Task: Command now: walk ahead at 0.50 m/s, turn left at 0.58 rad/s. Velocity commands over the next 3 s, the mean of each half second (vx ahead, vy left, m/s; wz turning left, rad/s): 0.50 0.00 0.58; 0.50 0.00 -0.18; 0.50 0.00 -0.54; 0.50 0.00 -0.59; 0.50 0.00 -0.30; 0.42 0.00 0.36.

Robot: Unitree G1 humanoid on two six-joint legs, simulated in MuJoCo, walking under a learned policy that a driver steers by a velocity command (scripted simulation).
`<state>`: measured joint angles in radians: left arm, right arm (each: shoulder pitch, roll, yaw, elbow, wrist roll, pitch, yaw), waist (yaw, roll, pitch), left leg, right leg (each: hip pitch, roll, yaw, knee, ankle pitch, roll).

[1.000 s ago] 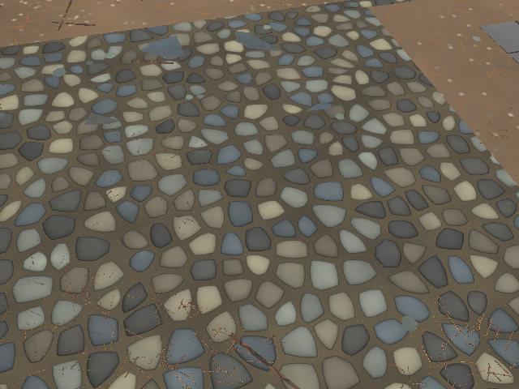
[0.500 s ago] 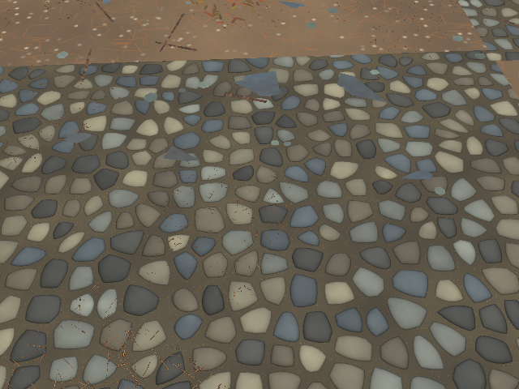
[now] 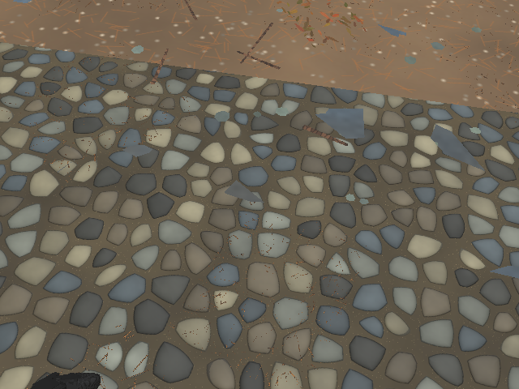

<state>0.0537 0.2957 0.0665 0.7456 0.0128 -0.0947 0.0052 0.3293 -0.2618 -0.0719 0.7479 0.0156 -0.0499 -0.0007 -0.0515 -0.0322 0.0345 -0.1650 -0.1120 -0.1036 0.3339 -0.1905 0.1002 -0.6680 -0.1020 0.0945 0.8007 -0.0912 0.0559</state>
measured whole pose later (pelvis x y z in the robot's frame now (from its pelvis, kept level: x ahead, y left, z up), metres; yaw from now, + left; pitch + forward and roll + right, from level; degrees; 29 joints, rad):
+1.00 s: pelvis +0.52 +0.09 +0.00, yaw +8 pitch +1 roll +2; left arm 0.16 0.31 0.07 0.80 -0.02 -0.03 -0.02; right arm 0.33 -0.27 -0.08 0.80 -0.02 -0.09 0.00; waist -0.05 -0.05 0.02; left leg -0.06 0.00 0.18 0.27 -0.22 0.02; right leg -0.69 -0.11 0.05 0.94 -0.09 0.02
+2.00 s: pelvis +1.08 +0.05 +0.00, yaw -28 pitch +1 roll +2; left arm 0.18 0.32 0.08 0.64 -0.02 -0.01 -0.01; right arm 0.32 -0.27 -0.07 0.83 -0.01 -0.09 0.00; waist -0.07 -0.05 0.03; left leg -0.08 -0.02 0.13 0.28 -0.22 0.03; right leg -0.69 -0.09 0.06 0.97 -0.16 0.01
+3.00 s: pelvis +1.56 -0.23 +0.00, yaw -20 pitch +3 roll -1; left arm 0.12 0.30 0.05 0.68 0.02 -0.07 0.02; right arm 0.25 -0.30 -0.06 0.74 0.00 -0.03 0.01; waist -0.03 -0.02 0.07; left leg -0.29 -0.11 -0.08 0.39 -0.14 0.09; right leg -0.64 -0.05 0.08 0.97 -0.31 0.07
